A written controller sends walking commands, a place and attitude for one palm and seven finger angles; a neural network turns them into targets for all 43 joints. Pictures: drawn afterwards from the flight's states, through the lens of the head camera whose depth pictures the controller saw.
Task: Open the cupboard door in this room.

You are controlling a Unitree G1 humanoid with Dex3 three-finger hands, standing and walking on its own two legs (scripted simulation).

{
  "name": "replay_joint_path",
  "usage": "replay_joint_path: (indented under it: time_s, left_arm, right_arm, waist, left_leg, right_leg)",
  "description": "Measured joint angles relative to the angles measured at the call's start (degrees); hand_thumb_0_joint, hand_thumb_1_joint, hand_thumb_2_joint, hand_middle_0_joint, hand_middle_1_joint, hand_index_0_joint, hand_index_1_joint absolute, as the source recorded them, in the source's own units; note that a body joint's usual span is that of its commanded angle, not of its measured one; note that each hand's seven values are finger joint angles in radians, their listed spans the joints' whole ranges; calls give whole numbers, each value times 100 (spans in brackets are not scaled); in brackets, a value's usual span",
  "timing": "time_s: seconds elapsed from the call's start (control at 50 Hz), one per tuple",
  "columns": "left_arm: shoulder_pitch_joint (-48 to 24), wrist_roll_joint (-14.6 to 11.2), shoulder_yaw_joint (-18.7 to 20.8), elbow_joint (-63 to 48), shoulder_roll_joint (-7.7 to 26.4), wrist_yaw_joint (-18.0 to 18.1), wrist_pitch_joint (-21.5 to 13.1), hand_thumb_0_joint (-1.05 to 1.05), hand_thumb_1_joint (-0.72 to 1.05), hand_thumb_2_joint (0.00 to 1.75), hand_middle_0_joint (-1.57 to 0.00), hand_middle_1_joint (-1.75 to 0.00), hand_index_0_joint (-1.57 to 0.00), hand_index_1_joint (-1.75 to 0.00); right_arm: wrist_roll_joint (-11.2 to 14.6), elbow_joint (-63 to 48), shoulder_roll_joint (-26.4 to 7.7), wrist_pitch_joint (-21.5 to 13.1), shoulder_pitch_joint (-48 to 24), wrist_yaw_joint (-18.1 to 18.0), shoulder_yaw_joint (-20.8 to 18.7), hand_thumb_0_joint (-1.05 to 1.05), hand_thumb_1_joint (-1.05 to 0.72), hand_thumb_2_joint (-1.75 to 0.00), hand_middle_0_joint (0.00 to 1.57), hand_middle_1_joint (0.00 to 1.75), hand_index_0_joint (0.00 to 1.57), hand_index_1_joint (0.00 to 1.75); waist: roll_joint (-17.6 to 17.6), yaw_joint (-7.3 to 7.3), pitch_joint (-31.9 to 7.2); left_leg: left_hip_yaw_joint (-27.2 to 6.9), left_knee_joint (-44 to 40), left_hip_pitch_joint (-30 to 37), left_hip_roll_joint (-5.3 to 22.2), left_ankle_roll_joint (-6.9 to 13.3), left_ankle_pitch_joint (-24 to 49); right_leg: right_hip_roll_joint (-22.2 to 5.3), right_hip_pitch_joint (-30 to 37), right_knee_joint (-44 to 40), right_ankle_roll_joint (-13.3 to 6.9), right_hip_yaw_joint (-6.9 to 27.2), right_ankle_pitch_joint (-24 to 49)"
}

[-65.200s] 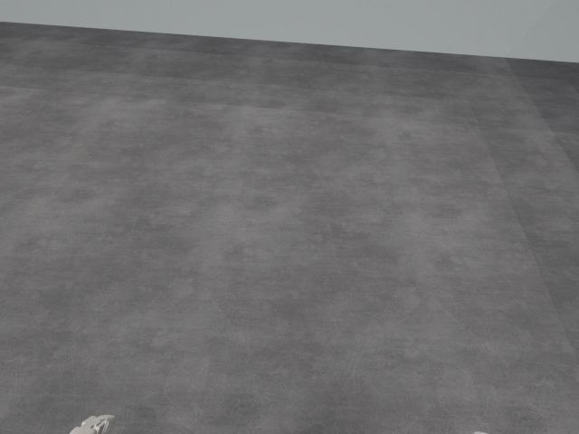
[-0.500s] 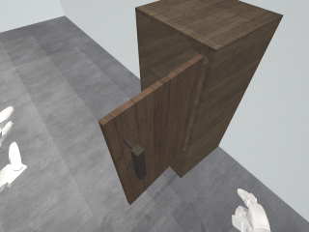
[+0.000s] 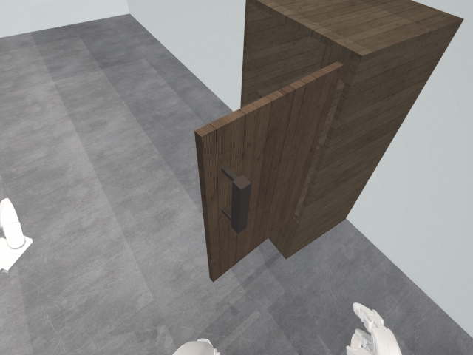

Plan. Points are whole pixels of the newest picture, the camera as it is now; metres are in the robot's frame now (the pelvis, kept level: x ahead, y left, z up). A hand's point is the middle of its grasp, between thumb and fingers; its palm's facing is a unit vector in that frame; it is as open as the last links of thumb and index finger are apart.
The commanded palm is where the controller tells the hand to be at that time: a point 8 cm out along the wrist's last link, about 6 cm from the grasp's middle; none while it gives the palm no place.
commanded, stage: step back with the hand held close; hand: left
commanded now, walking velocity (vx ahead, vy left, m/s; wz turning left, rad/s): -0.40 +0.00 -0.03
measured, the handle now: (233, 200) +0.40 +0.04 +0.01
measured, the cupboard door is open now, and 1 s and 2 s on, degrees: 97 97 97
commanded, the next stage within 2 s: stop stepping back and stand still in 0.36 s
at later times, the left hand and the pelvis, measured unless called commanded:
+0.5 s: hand (6, 323) +0.12 +0.23 +0.19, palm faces +0.27 -0.83 -0.48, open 7.4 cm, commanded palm +0.05 +0.28 +0.19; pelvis -0.12 -0.01 +0.01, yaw -6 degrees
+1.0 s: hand out of the picture +0.04 +0.23 +0.19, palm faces +0.34 -0.83 -0.45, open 7.4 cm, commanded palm +0.00 +0.28 +0.19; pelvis -0.18 +0.00 +0.01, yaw -6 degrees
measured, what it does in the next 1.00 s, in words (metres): walks backwards: right foot, then left foot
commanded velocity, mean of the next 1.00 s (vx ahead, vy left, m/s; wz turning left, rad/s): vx -0.06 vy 0.02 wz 0.00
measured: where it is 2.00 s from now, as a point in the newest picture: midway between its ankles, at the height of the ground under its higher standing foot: outside the picture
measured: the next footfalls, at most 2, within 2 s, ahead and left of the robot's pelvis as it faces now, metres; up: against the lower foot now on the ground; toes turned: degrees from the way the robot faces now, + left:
right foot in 0.48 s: -0.17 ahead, -0.09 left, +0.00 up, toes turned -7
left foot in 0.68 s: -0.06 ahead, +0.10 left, +0.00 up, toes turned -5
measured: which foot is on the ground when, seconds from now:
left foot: down 0.00-0.50, up 0.52-0.66, down 0.68-1.00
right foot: down 0.00-0.10, up 0.12-0.46, down 0.48-1.00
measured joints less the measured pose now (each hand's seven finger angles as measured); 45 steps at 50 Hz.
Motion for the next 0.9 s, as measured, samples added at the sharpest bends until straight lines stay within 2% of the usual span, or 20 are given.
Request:
replay_joint_path:
  time_s: [0.04,0.06,0.1,0.12,0.18,0.24,0.3,0.38,0.46,0.48,0.52,0.56,0.6,0.66,0.68,0.7,0.78,0.86,0.9]
  left_arm:
    - [2,-12,-66,-62,20,41,-29,1,89,89,-21,-30,-21,-31]
    - [2,-16,-77,-86,52,52,-33,1,89,89,-21,-30,-21,-31]
    - [-77,-23,-49,-114,159,55,-38,1,89,89,-21,-30,-21,-31]
    - [-128,-1,4,-93,220,46,-62,1,89,89,-21,-30,-21,-31]
    - [-111,1,223,-2,374,16,-97,1,89,89,-21,-30,-21,-31]
    - [61,-94,325,-125,384,62,-105,1,89,89,-21,-30,-21,-31]
    - [133,-165,196,-280,283,69,-67,1,89,89,-21,-30,-21,-31]
    - [16,-238,-5,-327,289,8,27,1,89,90,-21,-30,-21,-30]
    - [64,-369,129,-353,608,-111,41,1,89,90,-21,-30,-21,-30]
    - [110,-402,222,-387,721,-140,6,1,89,89,-21,-30,-21,-30]
    - [125,-411,138,-360,702,-209,-45,1,89,89,-21,-30,-21,-30]
    - [360,-373,102,-418,726,-219,-27,1,89,89,-21,-30,-21,-31]
    - [646,-303,159,-415,691,-185,9,1,89,89,-21,-30,-22,-31]
    - [580,-240,140,-113,531,-95,81,1,88,89,-22,-30,-22,-31]
    - [445,-225,101,29,452,-61,107,1,88,89,-22,-30,-22,-31]
    - [241,-211,58,209,381,-34,124,1,88,89,-21,-30,-22,-31]
    - [-233,-170,-58,742,93,19,239,1,89,89,-21,-30,-21,-31]
    - [14,-145,-144,533,106,-61,215,1,89,89,-21,-30,-21,-30]
    - [241,-132,-141,311,171,-92,145,1,89,89,-21,-30,-21,-30]
  right_arm:
    - [-9,87,-12,46,-30,27,-12,1,-91,-90,21,30,21,30]
    - [-7,104,-20,71,-37,25,-13,1,-91,-90,21,30,21,30]
    - [-8,84,-43,83,-75,-13,-25,1,-91,-90,21,30,21,30]
    - [-21,78,-48,60,-117,-38,-42,1,-91,-90,21,30,21,30]
    - [-75,126,75,-90,-176,-36,-127,1,-91,-90,20,30,21,30]
    - [-92,210,208,-267,-167,46,-106,1,-91,-90,20,30,21,30]
    - [-105,295,291,-389,-206,112,-30,1,-91,-90,20,30,21,30]
    - [-156,319,383,-443,-370,139,78,1,-91,-90,20,30,21,30]
    - [-199,137,450,-336,-549,180,154,1,-91,-90,21,30,21,30]
    - [-192,70,448,-290,-608,192,175,1,-90,-90,21,30,21,30]
    - [-152,143,330,-177,-665,184,160,1,-91,-90,21,30,21,30]
    - [-80,249,262,-68,-464,158,159,1,-91,-90,21,30,21,30]
    - [-15,283,184,13,-175,100,164,1,-91,-90,21,30,21,30]
    - [43,334,-32,-36,222,-29,100,1,-91,-90,21,30,21,30]
    - [59,344,-134,-72,327,-64,55,1,-91,-90,21,30,21,30]
    - [77,408,-188,-97,367,-99,-7,1,-91,-90,20,30,21,30]
    - [93,471,-262,-106,279,-138,-57,2,-91,-90,20,30,20,30]
    - [28,302,-124,-241,234,-119,-20,2,-91,-90,20,30,20,30]
    - [-13,209,-28,-268,260,-103,-4,2,-91,-90,20,30,20,30]
  waist:
    - [-86,-13,-30]
    - [-126,-29,-55]
    - [-186,-101,-23]
    - [-175,-119,41]
    - [-93,-165,71]
    - [-89,-80,-67]
    - [-99,14,-214]
    - [-113,-4,-298]
    - [-218,-71,-296]
    - [-297,-51,-261]
    - [-84,-89,-111]
    - [-170,-36,-202]
    - [-285,12,-387]
    - [-251,-5,-589]
    - [-161,-33,-637]
    - [-150,-88,-640]
    - [-212,-184,-497]
    - [-172,-361,-449]
    - [-161,-387,-460]
  left_leg:
    - [-78,163,97,-5,-66,-92]
    - [-109,-19,250,24,-78,-74]
    - [-109,-435,313,34,6,695]
    - [-114,-442,264,48,79,952]
    - [-178,-636,221,155,180,1105]
    - [-136,-1103,227,309,146,1397]
    - [-37,-1601,224,443,112,1754]
    - [36,-2243,185,529,46,2298]
    - [168,-2539,-34,511,-57,2746]
    - [262,-2424,-163,491,-96,2754]
    - [75,-1760,-425,567,-230,1901]
    - [-110,-594,-590,366,-287,980]
    - [-85,8,-429,219,-259,652]
    - [23,-487,341,154,-160,811]
    - [-1,-808,629,172,-97,933]
    - [-39,-969,739,121,-54,762]
    - [12,-1050,811,26,-18,981]
    - [-74,-1240,759,110,-53,1184]
    - [-133,-1225,667,139,-88,1041]
  right_leg:
    - [-37,-33,-57,32,23,83]
    - [-48,-69,-70,61,34,118]
    - [-74,-175,-36,118,32,118]
    - [-15,-255,184,135,76,-114]
    - [300,-455,1784,112,222,-971]
    - [359,-226,2329,117,131,-1410]
    - [275,244,1956,126,30,-1688]
    - [241,900,900,59,-52,-1889]
    - [194,1547,-805,-86,-218,-1262]
    - [131,1640,-1172,-145,-199,-1035]
    - [264,1607,-1098,-215,-271,-942]
    - [183,1571,-941,-231,-190,-993]
    - [82,1568,-849,-220,-56,-1038]
    - [26,1622,-716,-176,-27,-1121]
    - [56,1613,-618,-155,-76,-1181]
    - [23,1591,-494,-130,-134,-1251]
    - [-93,1575,-356,-82,-117,-1216]
    - [13,1541,-587,-140,-183,-960]
    - [62,1491,-663,-197,-220,-967]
